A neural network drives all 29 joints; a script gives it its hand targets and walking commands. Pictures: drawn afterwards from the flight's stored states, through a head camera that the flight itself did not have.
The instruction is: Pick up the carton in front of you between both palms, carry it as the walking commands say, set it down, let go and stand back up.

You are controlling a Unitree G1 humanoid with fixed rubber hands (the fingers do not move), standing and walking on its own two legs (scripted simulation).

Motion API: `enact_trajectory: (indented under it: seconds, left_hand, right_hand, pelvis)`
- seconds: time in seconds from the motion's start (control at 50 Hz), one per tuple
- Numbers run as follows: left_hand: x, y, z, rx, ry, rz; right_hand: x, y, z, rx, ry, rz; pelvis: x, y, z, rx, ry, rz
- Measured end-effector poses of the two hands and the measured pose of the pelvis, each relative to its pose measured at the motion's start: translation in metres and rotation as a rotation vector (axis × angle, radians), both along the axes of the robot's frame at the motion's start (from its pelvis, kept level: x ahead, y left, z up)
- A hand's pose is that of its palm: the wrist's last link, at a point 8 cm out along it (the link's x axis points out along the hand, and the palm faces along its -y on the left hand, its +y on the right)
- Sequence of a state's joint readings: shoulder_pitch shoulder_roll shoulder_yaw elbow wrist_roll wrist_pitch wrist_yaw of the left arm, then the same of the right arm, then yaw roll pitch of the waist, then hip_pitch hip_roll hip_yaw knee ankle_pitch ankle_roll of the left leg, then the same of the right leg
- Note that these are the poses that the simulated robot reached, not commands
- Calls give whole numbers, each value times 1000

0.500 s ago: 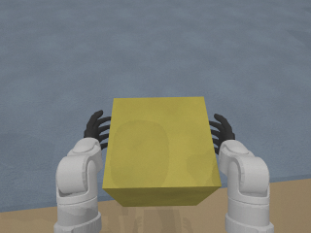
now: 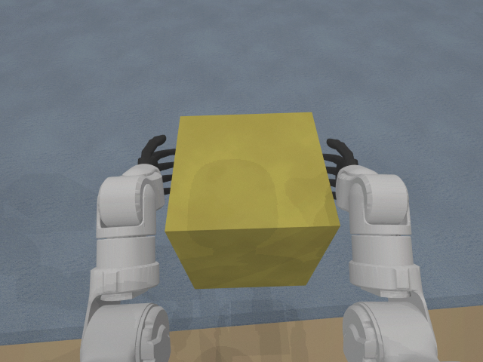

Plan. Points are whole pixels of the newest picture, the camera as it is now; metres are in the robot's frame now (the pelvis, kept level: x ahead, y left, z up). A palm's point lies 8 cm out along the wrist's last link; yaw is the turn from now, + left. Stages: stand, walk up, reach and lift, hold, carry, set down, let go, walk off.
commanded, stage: carry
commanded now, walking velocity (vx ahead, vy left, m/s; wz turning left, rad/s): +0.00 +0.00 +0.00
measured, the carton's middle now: (248, 208) +0.36 +0.00 +0.03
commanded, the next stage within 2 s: none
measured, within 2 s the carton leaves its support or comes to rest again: neither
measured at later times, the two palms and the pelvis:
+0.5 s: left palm (151, 157) +0.41 +0.15 +0.12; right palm (340, 158) +0.40 -0.15 +0.12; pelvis +0.04 +0.00 +0.01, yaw +0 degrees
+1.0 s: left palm (160, 154) +0.42 +0.14 +0.11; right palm (339, 153) +0.43 -0.16 +0.10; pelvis +0.08 -0.01 -0.02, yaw +1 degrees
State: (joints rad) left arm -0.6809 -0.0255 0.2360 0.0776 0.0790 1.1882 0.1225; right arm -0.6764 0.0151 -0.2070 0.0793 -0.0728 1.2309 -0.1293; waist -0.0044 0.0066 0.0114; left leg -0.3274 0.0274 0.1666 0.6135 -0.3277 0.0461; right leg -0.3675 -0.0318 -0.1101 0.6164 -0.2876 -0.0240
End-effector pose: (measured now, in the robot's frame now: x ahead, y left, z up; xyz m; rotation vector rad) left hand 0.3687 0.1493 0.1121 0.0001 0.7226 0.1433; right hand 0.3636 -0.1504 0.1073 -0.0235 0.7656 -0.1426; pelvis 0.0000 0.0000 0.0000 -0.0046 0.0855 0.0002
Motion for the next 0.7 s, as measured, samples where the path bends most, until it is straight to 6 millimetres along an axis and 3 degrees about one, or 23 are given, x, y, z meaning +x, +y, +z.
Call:
enact_trajectory:
  seconds: [0.18, 0.44, 0.7]
  left_hand:
    - [21, -1, 1, -13, -14, 9]
    - [38, 0, 7, -24, -28, 7]
    - [31, 0, 3, 10, -21, 13]
  right_hand:
    - [23, -1, 3, 7, -14, -9]
    - [37, 0, 9, 12, -29, -23]
    - [33, 0, -3, 21, -23, 5]
  pelvis:
    - [21, -2, 6, 1, 17, -2]
    - [37, 1, 12, 1, 32, -5]
    - [42, 0, -2, -9, -7, 14]
